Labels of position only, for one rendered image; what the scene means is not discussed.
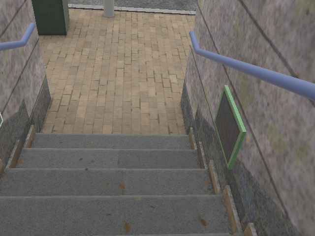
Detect stairs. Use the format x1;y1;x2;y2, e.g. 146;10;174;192
0;133;244;236

